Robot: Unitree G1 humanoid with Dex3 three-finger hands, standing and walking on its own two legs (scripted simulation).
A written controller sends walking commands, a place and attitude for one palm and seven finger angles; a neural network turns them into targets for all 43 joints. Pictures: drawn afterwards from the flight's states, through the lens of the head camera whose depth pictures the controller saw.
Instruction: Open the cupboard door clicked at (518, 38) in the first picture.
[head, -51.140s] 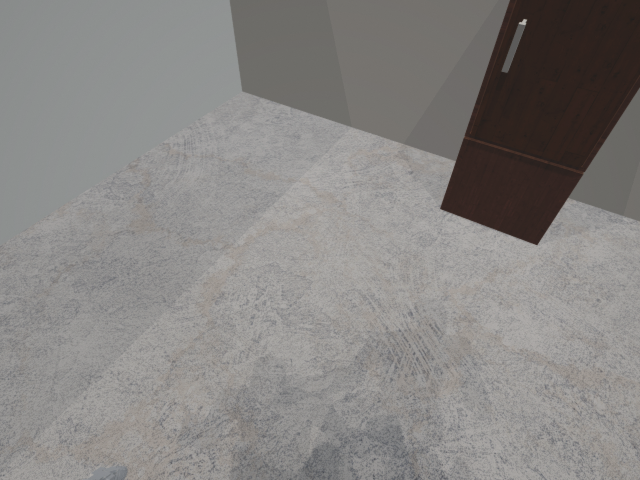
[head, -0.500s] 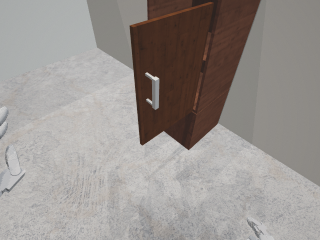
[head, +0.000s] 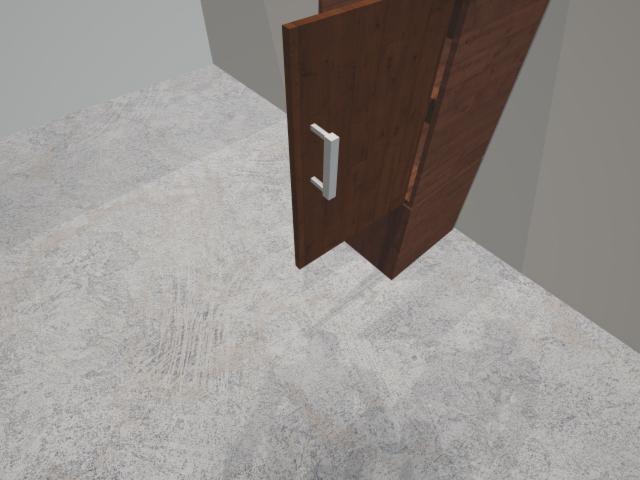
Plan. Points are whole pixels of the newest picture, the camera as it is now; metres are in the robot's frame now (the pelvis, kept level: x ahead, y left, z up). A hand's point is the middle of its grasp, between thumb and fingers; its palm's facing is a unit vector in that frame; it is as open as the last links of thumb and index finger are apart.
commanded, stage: let the arm hang, fingers relaxed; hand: left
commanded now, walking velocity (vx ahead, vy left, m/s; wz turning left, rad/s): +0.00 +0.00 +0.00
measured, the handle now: (323, 162) +0.65 +0.04 +0.00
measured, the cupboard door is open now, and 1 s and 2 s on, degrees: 87 87 87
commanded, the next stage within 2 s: look to check the result in 0.64 s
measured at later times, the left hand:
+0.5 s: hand out of the picture +0.05 +0.19 -0.17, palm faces +0.00 -0.97 -0.23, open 7.4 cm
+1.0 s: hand out of the picture +0.06 +0.22 -0.16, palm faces -0.01 -0.95 -0.31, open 7.4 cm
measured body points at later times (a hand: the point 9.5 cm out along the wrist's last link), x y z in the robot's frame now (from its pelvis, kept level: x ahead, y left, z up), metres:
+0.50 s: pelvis +0.00 +0.00 +0.00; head +0.00 -0.01 +0.45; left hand +0.05 +0.24 -0.15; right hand +0.00 -0.22 -0.16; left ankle +0.04 +0.12 -0.74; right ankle +0.00 -0.09 -0.74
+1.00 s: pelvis +0.02 +0.00 +0.00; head +0.04 -0.02 +0.45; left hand +0.06 +0.27 -0.14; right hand +0.06 -0.27 -0.15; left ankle +0.04 +0.12 -0.74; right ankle +0.00 -0.09 -0.74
